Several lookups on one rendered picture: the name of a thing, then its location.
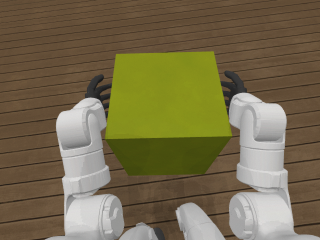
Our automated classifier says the robot right hand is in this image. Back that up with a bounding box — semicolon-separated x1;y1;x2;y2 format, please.
220;70;247;116

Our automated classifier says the robot left hand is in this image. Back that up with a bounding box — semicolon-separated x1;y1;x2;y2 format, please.
85;74;112;118

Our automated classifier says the robot right forearm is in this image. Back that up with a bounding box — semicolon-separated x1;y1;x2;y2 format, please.
229;92;294;225

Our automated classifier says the robot right upper arm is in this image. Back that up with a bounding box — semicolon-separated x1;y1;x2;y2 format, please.
229;192;320;240

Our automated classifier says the robot left upper arm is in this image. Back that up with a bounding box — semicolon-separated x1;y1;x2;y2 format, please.
45;194;125;240

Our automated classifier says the robot left foot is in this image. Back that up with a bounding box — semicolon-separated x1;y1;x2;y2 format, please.
153;227;165;240

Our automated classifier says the robot left shin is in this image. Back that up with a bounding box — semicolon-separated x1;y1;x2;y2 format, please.
136;222;158;240

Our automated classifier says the robot left forearm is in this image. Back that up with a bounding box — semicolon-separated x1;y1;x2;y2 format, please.
56;97;111;234

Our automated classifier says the carton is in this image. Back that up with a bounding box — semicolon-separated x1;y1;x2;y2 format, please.
105;51;232;176

